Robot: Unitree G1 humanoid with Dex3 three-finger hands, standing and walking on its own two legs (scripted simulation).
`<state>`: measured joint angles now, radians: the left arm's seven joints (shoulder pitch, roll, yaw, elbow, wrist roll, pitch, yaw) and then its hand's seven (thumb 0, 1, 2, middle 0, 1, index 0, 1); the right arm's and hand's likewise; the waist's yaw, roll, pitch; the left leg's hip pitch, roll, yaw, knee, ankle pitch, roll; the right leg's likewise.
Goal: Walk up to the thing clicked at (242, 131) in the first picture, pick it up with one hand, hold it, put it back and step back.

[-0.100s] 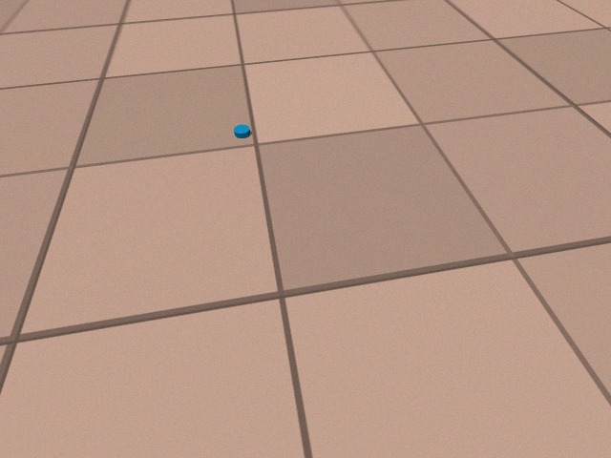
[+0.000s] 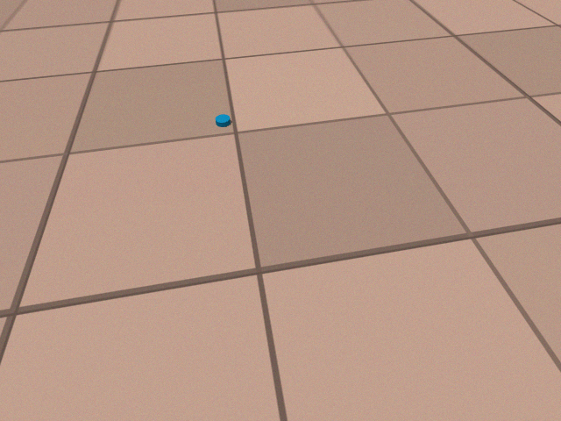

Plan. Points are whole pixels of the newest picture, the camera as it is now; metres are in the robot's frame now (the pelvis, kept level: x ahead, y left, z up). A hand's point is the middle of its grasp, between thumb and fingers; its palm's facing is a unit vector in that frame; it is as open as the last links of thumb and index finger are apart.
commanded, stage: stand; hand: left
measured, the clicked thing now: (222, 120) +1.85 +0.41 -0.77
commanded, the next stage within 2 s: walk up in 1.02 s
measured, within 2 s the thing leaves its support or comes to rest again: neither
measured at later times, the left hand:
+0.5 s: hand out of the picture +0.08 +0.25 -0.16, palm faces -0.02 -0.94 -0.34, open 7.4 cm
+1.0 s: hand out of the picture +0.08 +0.25 -0.15, palm faces -0.01 -0.94 -0.34, open 7.4 cm
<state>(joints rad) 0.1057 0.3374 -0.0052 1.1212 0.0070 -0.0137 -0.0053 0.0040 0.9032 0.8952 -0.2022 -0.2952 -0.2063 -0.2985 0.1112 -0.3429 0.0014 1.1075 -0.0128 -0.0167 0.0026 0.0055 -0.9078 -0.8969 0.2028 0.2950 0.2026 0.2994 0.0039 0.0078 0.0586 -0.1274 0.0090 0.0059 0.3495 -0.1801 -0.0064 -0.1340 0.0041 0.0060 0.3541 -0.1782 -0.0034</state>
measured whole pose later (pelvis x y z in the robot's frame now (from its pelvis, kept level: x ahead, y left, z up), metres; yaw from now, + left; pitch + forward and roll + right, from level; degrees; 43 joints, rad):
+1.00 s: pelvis +0.01 +0.00 +0.00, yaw +0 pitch -2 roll +0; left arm 0.11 0.34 0.00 1.12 0.01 -0.01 0.00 0.00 0.90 0.90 -0.20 -0.30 -0.21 -0.30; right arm 0.11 -0.35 0.01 1.11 -0.01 -0.01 0.00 0.01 -0.91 -0.90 0.20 0.30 0.20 0.30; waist 0.00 0.01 0.05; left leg -0.10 0.00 0.00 0.32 -0.18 0.00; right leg -0.10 0.00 0.00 0.32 -0.18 0.00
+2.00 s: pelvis +0.42 +0.02 -0.02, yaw +3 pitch -3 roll +3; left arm 0.21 0.44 0.07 0.93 0.01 -0.06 -0.11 0.00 0.90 0.90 -0.20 -0.30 -0.21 -0.30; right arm 0.36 -0.44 -0.08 0.92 -0.01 -0.08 0.07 0.01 -0.90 -0.90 0.21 0.30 0.21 0.30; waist -0.04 0.00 0.02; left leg 0.01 0.02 0.09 0.44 -0.40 -0.02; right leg -0.47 -0.13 -0.03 0.60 -0.09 -0.02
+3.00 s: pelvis +0.89 +0.00 -0.02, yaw +3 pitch -2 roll +2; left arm 0.23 0.42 0.06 0.90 0.01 -0.06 -0.08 0.00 0.90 0.90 -0.20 -0.30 -0.21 -0.30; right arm 0.37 -0.43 -0.06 0.87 -0.01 -0.07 0.05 0.01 -0.90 -0.90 0.21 0.30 0.20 0.30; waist -0.04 0.02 0.07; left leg -0.04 0.03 0.11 0.53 -0.43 -0.01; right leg -0.41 -0.08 -0.04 0.56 -0.11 -0.02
